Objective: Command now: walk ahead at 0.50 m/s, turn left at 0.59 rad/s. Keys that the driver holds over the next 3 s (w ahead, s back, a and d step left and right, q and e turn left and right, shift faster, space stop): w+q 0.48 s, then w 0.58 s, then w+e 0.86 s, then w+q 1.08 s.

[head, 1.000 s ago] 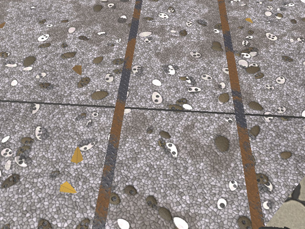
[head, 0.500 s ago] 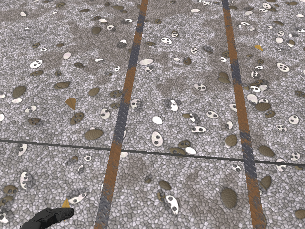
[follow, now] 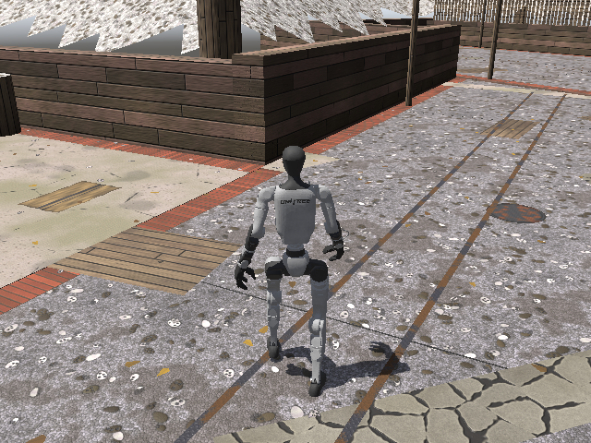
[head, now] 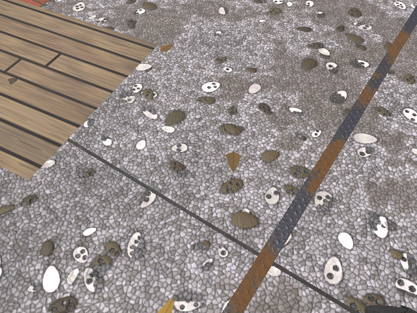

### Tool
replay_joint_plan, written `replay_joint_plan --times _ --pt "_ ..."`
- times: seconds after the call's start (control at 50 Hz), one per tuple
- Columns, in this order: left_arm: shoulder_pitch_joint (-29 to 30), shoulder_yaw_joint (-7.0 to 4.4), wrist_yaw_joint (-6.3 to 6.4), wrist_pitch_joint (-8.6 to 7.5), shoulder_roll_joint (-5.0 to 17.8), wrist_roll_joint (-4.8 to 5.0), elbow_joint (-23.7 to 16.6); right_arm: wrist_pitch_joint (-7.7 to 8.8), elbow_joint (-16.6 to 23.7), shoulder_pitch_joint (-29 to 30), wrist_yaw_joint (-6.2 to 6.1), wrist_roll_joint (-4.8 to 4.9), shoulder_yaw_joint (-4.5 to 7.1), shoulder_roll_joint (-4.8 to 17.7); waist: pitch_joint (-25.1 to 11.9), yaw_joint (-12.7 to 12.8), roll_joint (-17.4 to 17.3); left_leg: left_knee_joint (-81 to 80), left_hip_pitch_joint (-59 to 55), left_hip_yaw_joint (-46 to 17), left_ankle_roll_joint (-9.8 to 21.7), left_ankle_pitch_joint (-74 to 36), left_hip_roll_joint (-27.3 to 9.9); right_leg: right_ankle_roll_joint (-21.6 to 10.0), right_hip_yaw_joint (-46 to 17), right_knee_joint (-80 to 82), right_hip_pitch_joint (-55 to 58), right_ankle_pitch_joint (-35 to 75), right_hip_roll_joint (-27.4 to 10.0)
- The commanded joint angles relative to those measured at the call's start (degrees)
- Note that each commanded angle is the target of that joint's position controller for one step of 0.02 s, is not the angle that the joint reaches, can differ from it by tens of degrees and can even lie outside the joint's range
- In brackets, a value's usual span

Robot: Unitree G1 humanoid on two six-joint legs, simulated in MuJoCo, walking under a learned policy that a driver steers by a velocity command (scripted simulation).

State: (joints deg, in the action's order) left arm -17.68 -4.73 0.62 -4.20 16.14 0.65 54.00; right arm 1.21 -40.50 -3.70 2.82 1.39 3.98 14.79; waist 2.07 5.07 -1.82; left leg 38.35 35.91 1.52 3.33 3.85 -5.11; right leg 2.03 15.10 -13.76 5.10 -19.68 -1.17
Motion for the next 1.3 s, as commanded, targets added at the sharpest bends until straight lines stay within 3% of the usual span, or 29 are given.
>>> replay_joint_plan --times 0.02,0.06,0.08,0.1,0.12,0.14,0.16,0.2,0.28,0.38,0.46,0.52,0.56,0.58,0.6,0.62,0.66,0.7,0.74,0.86,0.98,1.02,1.06,1.08,1.1,1.12,1.14,1.2,1.3 --pt "1.93 -2.68 0.52 0.6 12.38 0.93 -3.15 0.44 5.26 0.88 0.57 -0.07 1.83 5.76 -0.72 -4.52 7.66 -1.33 -5.54 4.82 3.04 7.37 4.52 -8.03 -3.02 -7.19 0.98 53.37 -16.08" --pt "2.92 -2.35 0.89 1.25 12.05 0.95 -3.75 0.1 0.79 -15.97 -0.34 0.2 5.13 11.35 -9.45 -13.58 5.7 -6.86 -30.02 4.93 7.04 3.98 8.95 -5.0 -0.64 -29.95 -7.86 55.05 -12.78" --pt "0.98 -0.59 0.61 0.7 6.57 -1.86 -5.3 -0.41 -0.65 -21.81 -1.73 0.44 6.52 16.87 -13.89 -12.99 -6.63 -6.71 -46.73 -13.68 10.9 0.71 -3.25 -2.32 -0.92 -49.35 -25.8 16.73 -8.63" --pt "-1.19 1.1 -0.24 -1.61 2.47 -1.29 -8.82 0.61 1.66 -18.86 -1.3 0.15 6.16 19.81 -22.4 -7.93 -14.37 -17.71 -59.89 -47.39 22.46 14.86 -14.46 -0.32 -12.69 -65.12 -45.62 -15.83 2.63" --pt "6.88 -0.07 -0.94 -3.58 8.01 1.23 -9.84 1.37 1.73 -19.82 -0.74 -0.31 4.58 14.35 -20.09 -12.22 -4.88 -22.31 -58.26 -45.44 19.11 15.5 -13.9 -1.64 -19.99 -67.49 -52.0 -12.35 -0.06" --pt "9.54 -0.13 -1.16 -4.44 8.3 2.2 -11.02 2.11 1.38 -17.76 -0.71 -0.5 3.9 12.15 -12.88 -11.17 -3.67 -22.16 -51.73 -37.03 16.86 11.58 -12.02 -3.03 -19.18 -64.43 -54.11 -7.14 -2.2" --pt "8.96 -0.07 -0.64 -4.57 7.65 1.08 -10.01 2.49 2.02 -13.56 -0.75 -0.35 3.32 10.47 -8.75 -8.2 1.6 -22.17 -42.62 -30.41 14.93 5.86 -9.37 -3.04 -19.45 -59.53 -50.35 -2.66 -4.76" --pt "6.86 -0.83 -0.45 -3.26 8.42 -0.5 -9.26 2.57 3.59 -8.34 -1.24 -1.19 2.35 8.02 -5.69 -4.34 -0.22 -24.09 -30.7 -23.51 13.38 -2.1 -5.99 -2.1 -19.9 -52.8 -42.31 1.41 -7.11" --pt "10.23 -0.42 -0.21 -1.43 5.78 -1.66 -11.31 3.0 2.97 -10.6 -2.66 -0.75 2.84 10.11 -3.51 -4.2 0.05 -26.46 -24.21 -18.28 13.63 -8.78 -3.5 1.14 -18.25 -41.94 -41.57 8.95 -5.54" --pt "20.26 0.67 -1.09 -1.98 3.63 -0.99 -14.68 2.38 1.6 -14.9 -3.68 -0.26 2.98 10.49 -1.39 -8.15 -2.45 -25.34 -22.21 -15.62 9.66 -1.92 -0.06 1.52 -17.75 -21.81 -37.65 24.94 -1.27" --pt "23.59 0.37 -2.13 -2.81 5.44 -0.28 -16.84 1.85 0.22 -18.13 -3.89 0.14 2.95 10.19 -1.04 -9.24 -3.31 -20.76 -26.77 -20.75 8.78 0.96 -2.32 0.18 -19.19 -15.53 -35.77 23.94 0.25" --pt "19.79 -0.24 -2.59 -3.61 7.02 -0.27 -16.21 1.22 -0.08 -17.88 -4.31 -0.22 2.9 9.88 -1.96 -7.28 -5.93 -15.84 -30.94 -23.86 7.69 -2.94 -4.22 -1.99 -18.43 -13.74 -31.64 17.42 0.59" --pt "8.91 -1.55 -2.19 -4.22 9.61 -1.48 -13.74 1.21 0.4 -17.09 -4.0 -0.66 1.64 6.76 -9.04 -2.0 -5.06 -3.19 -28.6 -20.46 4.84 -11.1 0.38 -6.17 -18.94 -12.42 -14.42 18.37 -1.72" --pt "0.18 -2.36 -1.98 -4.17 13.12 -2.14 -12.98 1.47 1.25 -19.85 -4.02 -1.7 0.58 4.23 -17.85 -0.15 3.07 13.76 -17.77 -15.68 2.07 1.06 5.34 -11.09 -30.96 -15.09 2.87 18.4 -11.88" --pt "-4.96 -3.28 -2.64 -3.25 15.46 -1.63 -9.65 2.1 1.03 -28.04 -3.92 0.51 -0.07 2.23 -22.56 -2.96 22.89 30.34 1.05 -11.3 -1.5 29.53 11.55 -19.2 -57.89 -6.31 16.31 2.75 -21.58" --pt "-3.85 -1.89 -2.82 -3.08 9.91 0.16 -10.48 2.29 -0.01 -24.83 -3.97 1.1 0.8 7.94 -16.55 -1.18 14.59 36.4 7.69 -14.2 -1.59 28.46 7.92 -17.53 -60.12 -3.06 13.23 -10.74 -20.84" --pt "2.83 -0.52 -2.48 -2.25 6.59 -0.72 -11.68 2.26 2.24 -13.2 -3.9 -0.1 1.21 9.56 -4.78 -1.22 4.47 34.97 7.61 -10.42 -1.4 19.4 3.98 -14.31 -44.66 -1.25 -2.23 -2.93 -16.42" --pt "5.29 0.23 -2.21 -2.2 4.95 -1.57 -11.39 2.55 2.9 -12.11 -3.42 -0.77 1.22 7.65 -2.34 -4.16 5.9 28.73 3.01 -9.21 -1.19 15.13 0.54 -13.93 -36.97 1.03 -10.52 7.0 -12.78" --pt "4.6 0.34 -2.11 -2.49 4.81 -0.98 -10.61 2.44 2.47 -13.17 -3.16 -0.56 0.8 5.62 -2.93 -4.99 7.57 24.56 1.12 -7.27 -1.62 14.4 -0.34 -14.54 -32.72 2.82 -12.32 12.32 -11.41" --pt "1.03 -0.54 -1.36 -1.82 8.9 0.14 -8.63 3.12 5.27 -3.05 -2.5 -1.01 -0.76 3.03 -1.18 -2.27 6.02 4.39 0.68 -3.91 -3.31 -0.45 -0.75 -14.1 -23.28 5.86 -12.74 20.48 -10.06" --pt "-4.45 -0.57 -1.27 -0.28 10.17 0.93 -5.94 3.72 7.84 5.31 -1.0 -0.1 -0.75 4.05 0.87 -0.01 6.67 -6.62 -2.93 -2.09 -2.24 -2.82 1.97 -12.34 -21.82 3.0 -7.74 21.71 -12.36" --pt "-4.17 -0.84 -0.99 0.41 11.17 1.05 -5.51 3.96 7.89 4.05 -0.66 -0.17 -0.26 5.41 0.18 -1.86 7.37 -9.04 -6.41 -1.52 -0.65 0.57 2.91 -11.25 -21.9 -0.02 -5.3 26.82 -13.55" --pt "-3.16 -0.45 -0.66 0.82 10.51 1.04 -5.69 3.93 4.41 -7.52 -1.17 -0.83 1.77 9.06 -6.95 -8.24 6.12 -11.98 -24.11 0.59 2.16 0.1 5.22 -8.76 -17.78 -13.88 -7.68 40.92 -9.87" --pt "-2.76 0.89 -0.6 0.57 7.55 -0.16 -7.21 3.8 2.68 -17.87 -1.88 -1.69 3.05 13.04 -15.08 -12.53 1.38 -9.83 -41.47 -9.41 5.89 -1.46 -4.18 -6.45 -15.82 -30.23 -18.73 30.11 -6.9" --pt "-8.96 2.96 -0.81 -0.57 1.01 -0.43 -8.48 3.29 1.82 -21.25 -1.99 -1.88 3.98 17.86 -22.05 -9.98 -13.74 -14.36 -59.36 -34.47 14.18 8.11 -17.98 -2.77 -14.09 -50.75 -41.36 -5.78 2.71" --pt "-6.43 1.75 -0.99 -1.42 6.12 0.86 -7.63 3.21 1.77 -22.32 -1.98 -1.42 2.69 12.6 -21.96 -12.28 -10.09 -18.94 -57.39 -40.65 13.83 15.64 -18.26 -3.17 -21.72 -58.43 -47.77 -13.57 1.33" --pt "-1.7 0.75 -1.19 -1.77 9.03 2.1 -9.3 3.42 1.68 -19.02 -2.04 -1.27 1.8 10.52 -13.56 -11.82 -7.18 -20.11 -50.69 -32.2 11.46 14.33 -16.42 -3.75 -21.87 -59.88 -51.11 -9.15 -1.14" --pt "0.73 0.3 -0.98 -0.36 7.52 0.93 -9.53 4.36 1.69 -10.07 -1.67 -2.02 0.45 5.98 -4.76 -6.29 -4.59 -25.88 -32.68 -16.83 8.56 4.73 -10.47 -3.07 -20.97 -53.05 -44.17 1.8 -6.36" --pt "2.06 0.43 -0.79 2.06 4.2 0.86 -10.15 5.95 -1.11 -9.14 -2.21 -2.54 1.3 7.02 -1.07 -4.38 -1.76 -31.07 -27.53 -5.46 8.55 -5.13 -9.64 -1.13 -22.48 -47.14 -44.93 11.27 -6.4"
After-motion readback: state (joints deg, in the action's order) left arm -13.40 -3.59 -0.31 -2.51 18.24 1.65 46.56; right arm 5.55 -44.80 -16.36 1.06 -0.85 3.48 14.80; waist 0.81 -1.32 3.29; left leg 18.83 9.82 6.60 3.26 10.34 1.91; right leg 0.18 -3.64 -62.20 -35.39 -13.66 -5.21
